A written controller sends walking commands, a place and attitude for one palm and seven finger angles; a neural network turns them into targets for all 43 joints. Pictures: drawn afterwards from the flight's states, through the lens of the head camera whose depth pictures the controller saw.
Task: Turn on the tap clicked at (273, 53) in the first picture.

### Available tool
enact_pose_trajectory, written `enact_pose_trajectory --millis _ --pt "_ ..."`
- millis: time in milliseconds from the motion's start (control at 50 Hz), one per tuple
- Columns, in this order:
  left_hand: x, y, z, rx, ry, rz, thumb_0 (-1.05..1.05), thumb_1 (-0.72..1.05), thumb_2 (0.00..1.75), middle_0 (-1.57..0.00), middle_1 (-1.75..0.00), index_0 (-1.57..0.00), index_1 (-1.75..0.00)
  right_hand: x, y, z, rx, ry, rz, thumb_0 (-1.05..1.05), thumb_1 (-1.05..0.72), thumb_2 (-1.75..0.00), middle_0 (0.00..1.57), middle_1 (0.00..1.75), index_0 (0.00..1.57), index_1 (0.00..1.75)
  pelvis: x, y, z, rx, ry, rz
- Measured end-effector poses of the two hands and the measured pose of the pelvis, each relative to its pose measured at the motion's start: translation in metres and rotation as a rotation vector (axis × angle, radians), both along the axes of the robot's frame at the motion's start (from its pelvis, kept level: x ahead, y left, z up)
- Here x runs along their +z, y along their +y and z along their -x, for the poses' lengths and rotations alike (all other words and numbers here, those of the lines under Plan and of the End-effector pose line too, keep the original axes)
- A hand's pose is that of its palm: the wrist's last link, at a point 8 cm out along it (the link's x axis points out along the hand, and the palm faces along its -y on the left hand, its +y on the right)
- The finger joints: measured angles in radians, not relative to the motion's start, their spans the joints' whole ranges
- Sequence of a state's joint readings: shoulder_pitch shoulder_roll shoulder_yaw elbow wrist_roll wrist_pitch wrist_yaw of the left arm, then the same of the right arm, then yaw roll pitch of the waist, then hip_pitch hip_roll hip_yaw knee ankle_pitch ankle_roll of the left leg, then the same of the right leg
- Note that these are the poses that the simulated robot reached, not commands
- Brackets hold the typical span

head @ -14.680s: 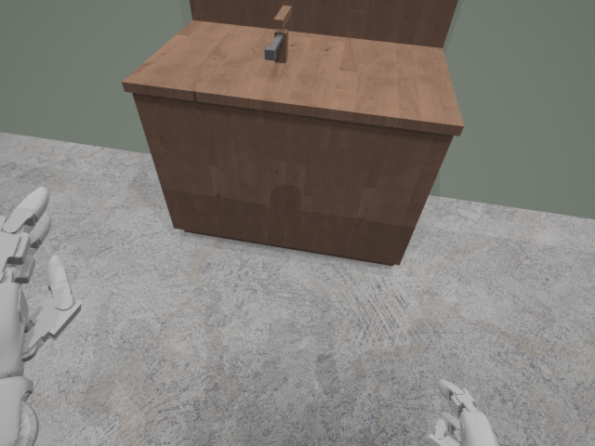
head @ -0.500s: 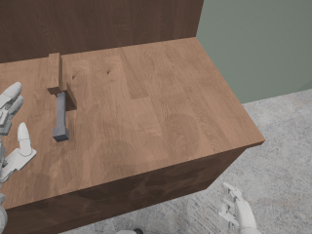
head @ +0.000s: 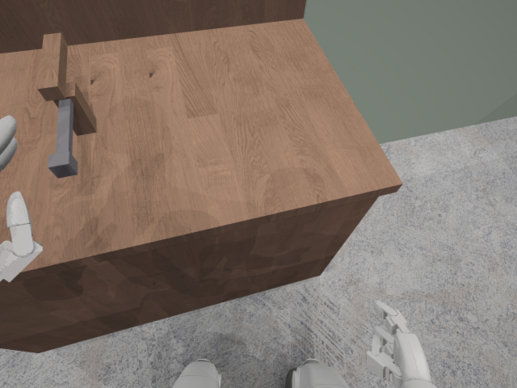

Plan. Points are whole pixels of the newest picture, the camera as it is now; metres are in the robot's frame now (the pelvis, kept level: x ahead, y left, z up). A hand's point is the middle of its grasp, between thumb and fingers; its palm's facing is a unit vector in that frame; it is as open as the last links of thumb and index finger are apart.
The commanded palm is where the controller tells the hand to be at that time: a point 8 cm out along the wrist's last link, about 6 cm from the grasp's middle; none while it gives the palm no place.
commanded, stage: come to a stop and stand still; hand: left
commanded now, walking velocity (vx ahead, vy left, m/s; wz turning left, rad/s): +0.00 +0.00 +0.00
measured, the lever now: (63, 164) +0.39 +0.34 +0.06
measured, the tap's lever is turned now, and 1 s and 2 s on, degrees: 0 0 0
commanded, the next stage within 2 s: look again from close up in 1.40 s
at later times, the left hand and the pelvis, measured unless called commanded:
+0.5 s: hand (16, 372) +0.12 +0.21 +0.18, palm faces +0.43 -0.78 -0.45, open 7.4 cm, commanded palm +0.04 +0.26 +0.18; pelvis -0.08 -0.03 -0.04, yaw +7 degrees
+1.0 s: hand out of the picture +0.03 +0.24 +0.19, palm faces +0.43 -0.76 -0.49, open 7.4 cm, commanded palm -0.04 +0.28 +0.18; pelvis -0.17 -0.01 -0.02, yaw +6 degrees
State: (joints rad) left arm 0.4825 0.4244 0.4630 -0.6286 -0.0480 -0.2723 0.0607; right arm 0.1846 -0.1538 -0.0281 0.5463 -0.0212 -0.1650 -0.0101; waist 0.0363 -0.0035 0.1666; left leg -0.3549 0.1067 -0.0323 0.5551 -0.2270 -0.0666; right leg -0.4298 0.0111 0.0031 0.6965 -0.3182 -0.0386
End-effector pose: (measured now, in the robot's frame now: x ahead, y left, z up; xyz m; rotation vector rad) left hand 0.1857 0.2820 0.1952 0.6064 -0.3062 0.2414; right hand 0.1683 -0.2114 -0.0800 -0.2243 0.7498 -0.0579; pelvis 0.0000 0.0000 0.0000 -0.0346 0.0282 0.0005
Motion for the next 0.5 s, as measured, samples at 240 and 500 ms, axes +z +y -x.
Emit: enact_pose_trajectory --millis 240,500 --pt "-0.023 -0.021 0.042 0.024 -0.045 0.042 0.01 0.89 0.90 -0.22 -0.30 -0.22 -0.30 -0.015 -0.056 0.058 -0.140 -0.031 0.021 0.01 -0.91 -0.90 0.21 0.30 0.20 0.30 -0.032 -0.022 0.038 0.027 -0.028 -0.009" --pt "0.002 -0.039 0.102 0.053 -0.168 0.004 0.01 0.89 0.90 -0.22 -0.30 -0.21 -0.30 -0.049 -0.061 0.111 -0.061 0.049 -0.033 0.01 -0.91 -0.90 0.20 0.30 0.20 0.30 -0.037 -0.034 0.084 0.123 -0.081 0.037"
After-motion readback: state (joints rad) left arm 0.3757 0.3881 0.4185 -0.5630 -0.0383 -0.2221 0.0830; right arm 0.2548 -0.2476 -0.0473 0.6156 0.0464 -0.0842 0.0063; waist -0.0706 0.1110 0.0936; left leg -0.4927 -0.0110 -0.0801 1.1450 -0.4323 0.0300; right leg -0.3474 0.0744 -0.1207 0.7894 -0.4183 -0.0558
